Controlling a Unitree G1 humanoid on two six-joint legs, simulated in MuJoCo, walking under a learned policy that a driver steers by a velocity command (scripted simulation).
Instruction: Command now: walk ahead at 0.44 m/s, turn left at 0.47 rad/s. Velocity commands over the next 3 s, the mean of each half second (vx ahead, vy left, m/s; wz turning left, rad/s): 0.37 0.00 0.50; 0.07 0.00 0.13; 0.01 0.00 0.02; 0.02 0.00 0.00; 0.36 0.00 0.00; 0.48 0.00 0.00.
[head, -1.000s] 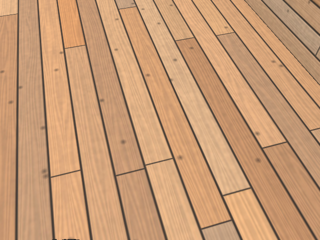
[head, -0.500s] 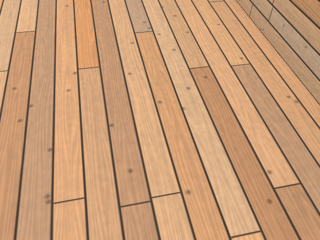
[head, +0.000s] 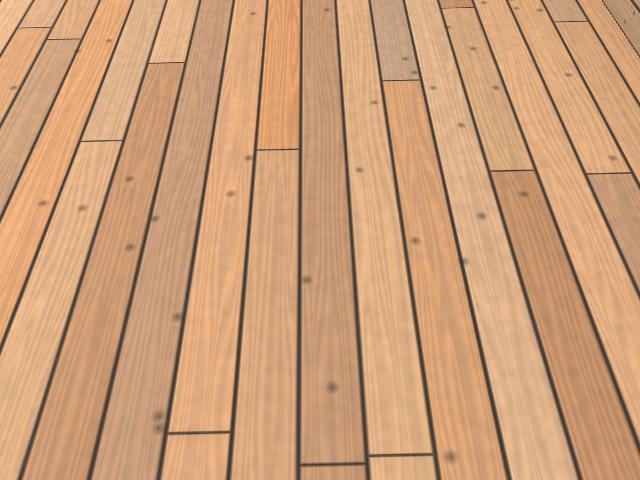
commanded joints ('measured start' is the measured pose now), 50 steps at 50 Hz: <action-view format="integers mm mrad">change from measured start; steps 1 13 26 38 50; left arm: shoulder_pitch -14 -168 -311 -218 -322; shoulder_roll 177 177 135 117 116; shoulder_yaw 31 34 39 16 15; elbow -54 -238 -319 -289 -248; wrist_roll -5 -73 -8 0 4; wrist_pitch -8 -76 21 30 62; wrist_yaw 17 -17 10 -3 -9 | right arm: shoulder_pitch -173 199 85 158 79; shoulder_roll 17 -214 -158 -139 -96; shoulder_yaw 24 -53 -20 13 18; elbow -124 -134 -167 -153 -94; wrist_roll -7 -33 -24 -36 -54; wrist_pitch -7 -1 12 27 68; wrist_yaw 20 13 -41 -44 -44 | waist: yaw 7 -186 -78 -43 -31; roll -82 90 54 -222 60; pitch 124 -236 -102 -265 12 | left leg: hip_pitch -50 1018 459 240 263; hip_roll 8 249 27 -109 8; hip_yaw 60 -718 -120 -75 -99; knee -165 -676 -603 -97 -590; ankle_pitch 109 -174 547 -501 -411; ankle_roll -8 347 134 -77 15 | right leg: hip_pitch -76 -849 -557 25 -229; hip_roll -258 -22 -74 -373 -39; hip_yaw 67 279 221 567 192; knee -146 1228 471 171 182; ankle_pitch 414 -196 326 835 64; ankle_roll -102 15 75 -289 49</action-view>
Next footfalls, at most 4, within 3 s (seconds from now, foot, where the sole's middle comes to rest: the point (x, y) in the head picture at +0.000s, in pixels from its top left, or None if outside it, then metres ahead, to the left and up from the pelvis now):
0.20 left None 0.28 0.14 -0.78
0.68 right None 0.49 0.00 -0.78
0.94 left None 0.33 0.21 -0.78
2.68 left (216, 346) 0.81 0.34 -0.78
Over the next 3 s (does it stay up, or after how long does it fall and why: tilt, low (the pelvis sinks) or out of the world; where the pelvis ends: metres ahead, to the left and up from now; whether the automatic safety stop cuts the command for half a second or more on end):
stays up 0.82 0.25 0.01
